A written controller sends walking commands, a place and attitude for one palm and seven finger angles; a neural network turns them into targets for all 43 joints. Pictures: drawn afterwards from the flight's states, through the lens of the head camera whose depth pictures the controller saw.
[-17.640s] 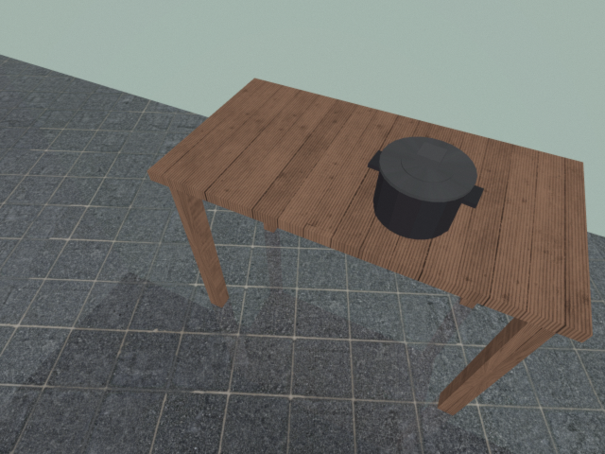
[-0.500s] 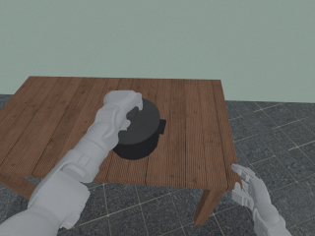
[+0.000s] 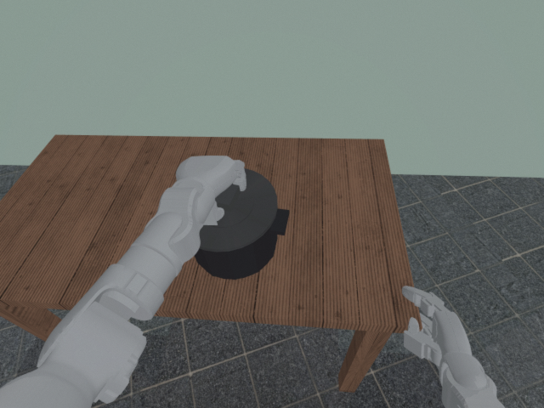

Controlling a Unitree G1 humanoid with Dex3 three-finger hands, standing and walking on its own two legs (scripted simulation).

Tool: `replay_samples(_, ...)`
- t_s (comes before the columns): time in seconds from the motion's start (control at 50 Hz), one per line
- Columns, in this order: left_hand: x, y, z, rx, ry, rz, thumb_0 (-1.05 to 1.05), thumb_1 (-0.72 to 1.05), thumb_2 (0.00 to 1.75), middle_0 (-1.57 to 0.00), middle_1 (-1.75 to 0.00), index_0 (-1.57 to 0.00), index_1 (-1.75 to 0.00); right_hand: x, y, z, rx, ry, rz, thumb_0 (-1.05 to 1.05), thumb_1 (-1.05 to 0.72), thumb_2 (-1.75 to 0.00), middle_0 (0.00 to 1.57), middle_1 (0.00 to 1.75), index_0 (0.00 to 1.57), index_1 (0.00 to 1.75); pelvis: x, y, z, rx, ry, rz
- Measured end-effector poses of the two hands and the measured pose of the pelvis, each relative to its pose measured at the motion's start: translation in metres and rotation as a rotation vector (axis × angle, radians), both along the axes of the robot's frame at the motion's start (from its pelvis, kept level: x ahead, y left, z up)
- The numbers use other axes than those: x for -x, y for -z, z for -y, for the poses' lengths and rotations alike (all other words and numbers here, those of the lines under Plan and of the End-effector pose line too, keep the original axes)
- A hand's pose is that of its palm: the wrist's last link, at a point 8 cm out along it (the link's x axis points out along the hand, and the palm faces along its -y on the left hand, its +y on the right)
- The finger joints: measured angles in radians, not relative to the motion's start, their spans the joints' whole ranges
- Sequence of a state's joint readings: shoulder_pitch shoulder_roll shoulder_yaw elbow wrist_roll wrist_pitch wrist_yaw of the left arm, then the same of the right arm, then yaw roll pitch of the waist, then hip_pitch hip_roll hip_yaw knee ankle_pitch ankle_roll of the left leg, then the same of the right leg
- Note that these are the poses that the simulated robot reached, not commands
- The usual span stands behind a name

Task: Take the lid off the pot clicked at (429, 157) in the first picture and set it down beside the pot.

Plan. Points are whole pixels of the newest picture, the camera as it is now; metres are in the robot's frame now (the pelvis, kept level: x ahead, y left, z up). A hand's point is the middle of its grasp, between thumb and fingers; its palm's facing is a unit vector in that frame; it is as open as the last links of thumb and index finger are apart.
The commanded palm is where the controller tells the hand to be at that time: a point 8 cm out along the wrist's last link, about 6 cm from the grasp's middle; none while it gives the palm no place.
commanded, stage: lift the lid straight up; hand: left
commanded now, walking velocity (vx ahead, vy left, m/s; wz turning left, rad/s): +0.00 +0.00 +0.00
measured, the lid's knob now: (223, 196) +0.45 +0.09 +0.05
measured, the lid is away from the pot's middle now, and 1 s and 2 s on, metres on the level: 0.01 0.02 0.02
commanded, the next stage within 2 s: move the lid sideways beside the pot in 1.56 s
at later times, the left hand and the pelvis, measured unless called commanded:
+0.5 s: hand (218, 187) +0.41 +0.09 +0.12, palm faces -0.24 -0.02 -0.97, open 8.1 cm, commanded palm +0.40 +0.09 +0.20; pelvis -0.01 +0.00 +0.00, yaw +0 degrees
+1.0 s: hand (209, 169) +0.41 +0.09 +0.16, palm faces -0.22 -0.01 -0.98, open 8.1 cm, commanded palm +0.39 +0.10 +0.24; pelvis -0.02 -0.02 +0.00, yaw +1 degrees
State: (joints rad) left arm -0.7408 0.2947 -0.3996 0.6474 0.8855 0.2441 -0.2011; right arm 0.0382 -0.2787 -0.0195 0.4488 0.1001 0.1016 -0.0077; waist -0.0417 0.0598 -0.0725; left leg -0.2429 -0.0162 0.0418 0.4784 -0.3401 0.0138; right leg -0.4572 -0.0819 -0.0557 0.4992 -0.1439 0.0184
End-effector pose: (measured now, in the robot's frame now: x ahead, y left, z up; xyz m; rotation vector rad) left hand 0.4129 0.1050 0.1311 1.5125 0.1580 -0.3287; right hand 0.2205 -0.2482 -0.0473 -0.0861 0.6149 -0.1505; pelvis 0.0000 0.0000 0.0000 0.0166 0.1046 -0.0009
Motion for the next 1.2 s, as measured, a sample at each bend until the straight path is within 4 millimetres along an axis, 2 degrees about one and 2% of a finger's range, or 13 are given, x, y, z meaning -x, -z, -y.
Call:
replay_samples(0.34,0.01,-0.029,0.006,0.006,0.012,0.053,0.01,0.22,1.0,-0.76,-0.9,-0.58,-0.75,0.0,-0.001,-0.001,-0.004,-0.012,-0.002,0.02,-0.91,-0.9,0.12,0.26,0.31,0.39,0.005,-0.001,-0.002,-0.004,-0.004,0.027)
replay_samples(0.7,0.007,-0.06,0.022,-0.013,-0.004,0.085,0.01,0.22,1.0,-0.77,-0.9,-0.58,-0.75,0.001,0.001,0.003,-0.024,-0.041,0.013,0.02,-0.91,-0.9,0.11,0.28,0.31,0.37,0.011,-0.002,0.011,-0.014,-0.007,0.043)
replay_samples(1.2,0.017,-0.098,0.007,-0.037,-0.03,0.098,0.01,0.21,1.01,-0.77,-0.9,-0.58,-0.75,0.002,0.002,0.003,-0.024,-0.066,0.028,0.02,-0.91,-0.9,0.1,0.26,0.29,0.35,0.02,-0.002,0.018,-0.019,-0.021,0.066)
